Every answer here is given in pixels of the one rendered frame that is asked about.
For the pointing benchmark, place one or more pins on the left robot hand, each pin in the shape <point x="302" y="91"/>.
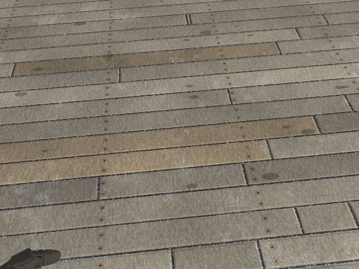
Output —
<point x="28" y="259"/>

